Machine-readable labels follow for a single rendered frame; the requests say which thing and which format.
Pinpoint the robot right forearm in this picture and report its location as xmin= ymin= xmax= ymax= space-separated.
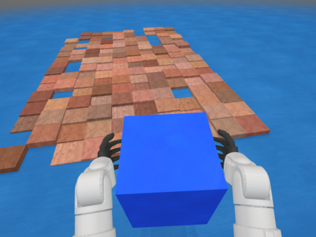
xmin=224 ymin=152 xmax=282 ymax=237

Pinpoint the robot left hand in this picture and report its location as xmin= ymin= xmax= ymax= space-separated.
xmin=97 ymin=133 xmax=121 ymax=170

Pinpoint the robot right hand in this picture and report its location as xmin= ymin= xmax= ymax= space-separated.
xmin=213 ymin=129 xmax=238 ymax=169

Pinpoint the robot left forearm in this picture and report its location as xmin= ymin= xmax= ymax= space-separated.
xmin=72 ymin=157 xmax=116 ymax=237

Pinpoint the carton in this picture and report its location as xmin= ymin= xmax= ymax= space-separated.
xmin=116 ymin=112 xmax=228 ymax=228

